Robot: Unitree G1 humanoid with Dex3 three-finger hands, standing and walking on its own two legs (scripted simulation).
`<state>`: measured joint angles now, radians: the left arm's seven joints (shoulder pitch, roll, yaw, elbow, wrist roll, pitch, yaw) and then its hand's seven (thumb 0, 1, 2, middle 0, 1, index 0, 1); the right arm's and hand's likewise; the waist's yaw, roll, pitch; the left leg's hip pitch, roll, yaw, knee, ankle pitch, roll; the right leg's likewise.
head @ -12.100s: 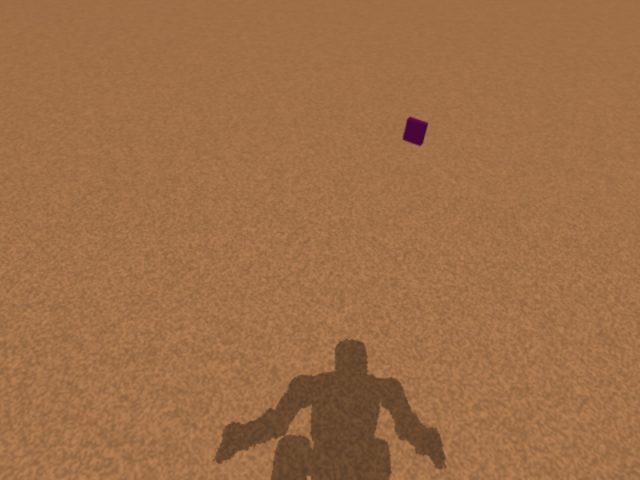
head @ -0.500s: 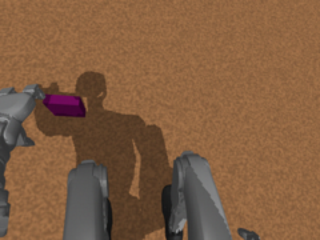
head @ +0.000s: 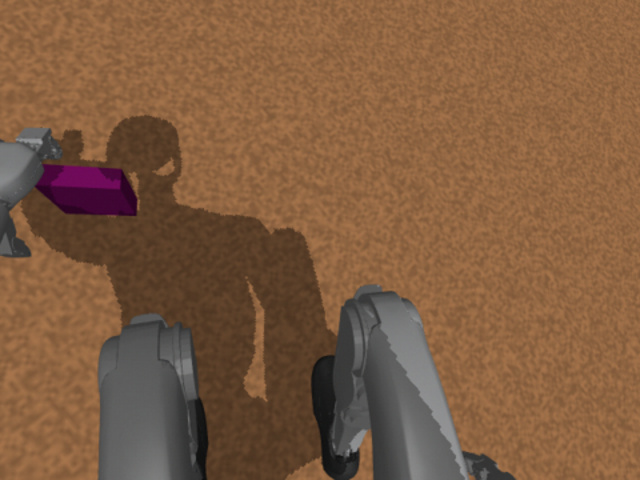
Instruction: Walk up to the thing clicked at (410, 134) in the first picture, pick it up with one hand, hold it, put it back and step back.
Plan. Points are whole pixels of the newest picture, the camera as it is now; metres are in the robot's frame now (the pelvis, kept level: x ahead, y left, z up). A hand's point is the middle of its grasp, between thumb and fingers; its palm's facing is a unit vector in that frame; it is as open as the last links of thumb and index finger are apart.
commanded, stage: rise first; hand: left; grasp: from above
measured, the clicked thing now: (91, 192) +0.54 +0.26 -0.30
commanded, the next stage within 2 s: none
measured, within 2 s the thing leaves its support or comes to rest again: neither
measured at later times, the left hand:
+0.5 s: hand (24, 198) +0.48 +0.30 -0.17, palm faces -0.47 +0.00 -0.88, open 13.3 cm
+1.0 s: hand (35, 192) +0.49 +0.29 -0.18, palm faces -0.47 +0.00 -0.88, open 13.5 cm
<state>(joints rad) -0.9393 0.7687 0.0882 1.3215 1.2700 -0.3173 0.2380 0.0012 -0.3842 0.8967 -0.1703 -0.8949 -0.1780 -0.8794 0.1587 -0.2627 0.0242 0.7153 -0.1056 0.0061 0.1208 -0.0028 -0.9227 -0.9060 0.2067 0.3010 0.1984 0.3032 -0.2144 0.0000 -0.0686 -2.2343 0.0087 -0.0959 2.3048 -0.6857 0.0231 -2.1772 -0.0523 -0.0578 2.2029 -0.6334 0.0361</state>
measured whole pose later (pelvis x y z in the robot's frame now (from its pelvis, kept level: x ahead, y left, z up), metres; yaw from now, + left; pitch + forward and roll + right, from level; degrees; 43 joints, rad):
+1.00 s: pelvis +0.00 +0.00 -0.02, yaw -2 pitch +35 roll -10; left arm -1.02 0.84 0.07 1.39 1.33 -0.32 0.28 0.00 -0.39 0.89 -0.18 -0.92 -0.19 -0.91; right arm 0.18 -0.27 0.08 0.70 -0.12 0.01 0.14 0.00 -0.93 -0.91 0.21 0.30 0.20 0.30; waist -0.27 -0.01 -0.03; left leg -2.30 0.01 -0.12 2.37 -0.69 0.03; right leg -2.23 -0.04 -0.07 2.25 -0.63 0.04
